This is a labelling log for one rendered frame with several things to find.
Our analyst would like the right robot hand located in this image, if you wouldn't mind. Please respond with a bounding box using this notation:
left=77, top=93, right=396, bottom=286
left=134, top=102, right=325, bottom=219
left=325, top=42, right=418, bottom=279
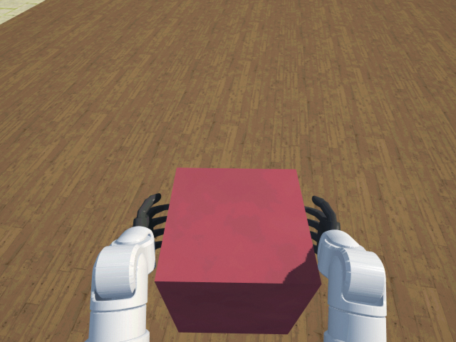
left=304, top=196, right=341, bottom=254

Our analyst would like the right robot forearm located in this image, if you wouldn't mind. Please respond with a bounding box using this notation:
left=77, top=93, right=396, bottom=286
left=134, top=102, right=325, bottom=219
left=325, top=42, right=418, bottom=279
left=317, top=229, right=387, bottom=342

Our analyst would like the left robot forearm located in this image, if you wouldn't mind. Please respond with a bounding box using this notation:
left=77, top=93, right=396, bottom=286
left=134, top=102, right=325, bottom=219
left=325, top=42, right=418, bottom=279
left=85, top=227, right=156, bottom=342

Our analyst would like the carton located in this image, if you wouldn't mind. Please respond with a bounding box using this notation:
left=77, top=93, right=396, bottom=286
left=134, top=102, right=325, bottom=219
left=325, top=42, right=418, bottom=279
left=155, top=167, right=321, bottom=334

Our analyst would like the left robot hand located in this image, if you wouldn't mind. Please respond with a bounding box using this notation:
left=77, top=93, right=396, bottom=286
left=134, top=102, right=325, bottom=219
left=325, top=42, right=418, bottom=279
left=133, top=193, right=170, bottom=249

